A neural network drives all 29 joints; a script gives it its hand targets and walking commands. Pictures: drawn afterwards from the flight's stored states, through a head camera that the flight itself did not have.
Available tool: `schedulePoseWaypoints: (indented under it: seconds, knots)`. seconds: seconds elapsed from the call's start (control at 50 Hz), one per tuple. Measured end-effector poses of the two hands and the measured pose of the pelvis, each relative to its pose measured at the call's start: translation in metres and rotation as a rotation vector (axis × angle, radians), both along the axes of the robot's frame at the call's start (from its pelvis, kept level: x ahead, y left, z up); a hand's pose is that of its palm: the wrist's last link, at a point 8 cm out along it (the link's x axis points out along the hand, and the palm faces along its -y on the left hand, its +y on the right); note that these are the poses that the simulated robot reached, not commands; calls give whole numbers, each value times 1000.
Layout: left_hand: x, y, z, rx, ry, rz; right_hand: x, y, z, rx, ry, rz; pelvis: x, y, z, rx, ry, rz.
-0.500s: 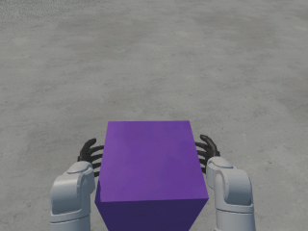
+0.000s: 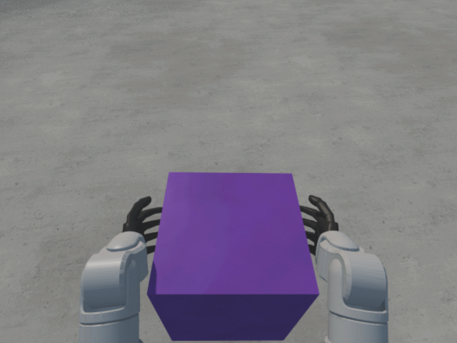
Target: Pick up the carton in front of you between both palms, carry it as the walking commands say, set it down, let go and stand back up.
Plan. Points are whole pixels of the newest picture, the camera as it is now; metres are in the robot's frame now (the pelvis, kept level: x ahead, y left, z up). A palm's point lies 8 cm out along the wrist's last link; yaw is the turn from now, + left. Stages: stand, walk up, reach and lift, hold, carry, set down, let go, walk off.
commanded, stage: carry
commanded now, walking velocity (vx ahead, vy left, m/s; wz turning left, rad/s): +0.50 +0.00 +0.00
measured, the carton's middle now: (229, 260) +0.27 +0.00 +0.01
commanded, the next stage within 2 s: none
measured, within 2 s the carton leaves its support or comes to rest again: neither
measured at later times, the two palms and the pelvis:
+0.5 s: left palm (156, 124) +0.61 +0.17 +0.06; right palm (278, 124) +0.59 -0.13 +0.06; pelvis +0.34 +0.04 +0.00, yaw -4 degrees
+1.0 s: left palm (186, 56) +0.94 +0.12 +0.08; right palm (278, 56) +0.94 -0.18 +0.08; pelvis +0.67 -0.03 +0.00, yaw +1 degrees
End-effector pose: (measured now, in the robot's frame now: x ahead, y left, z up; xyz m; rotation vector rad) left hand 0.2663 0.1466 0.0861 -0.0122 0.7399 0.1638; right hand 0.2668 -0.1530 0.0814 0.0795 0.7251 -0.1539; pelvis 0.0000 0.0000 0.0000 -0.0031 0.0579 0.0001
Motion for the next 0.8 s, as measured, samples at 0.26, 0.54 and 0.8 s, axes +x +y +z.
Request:
schedulePoseWaypoints:
  seconds: [0.26, 0.54, 0.8]
  knots:
    - [164, -1, 24, -1, -39, -1, 163, -1, 24, -13, -40, 0, 163, 0, 18, 25, 19, -13]
    - [366, 26, -28, -39, 102, -74, 344, 27, -14, -62, 103, -60, 360, 42, 10, -8, 11, -72]
    - [537, 11, 13, -34, -63, -34, 527, 11, 24, -52, -63, -25, 538, 16, 11, -12, 11, -46]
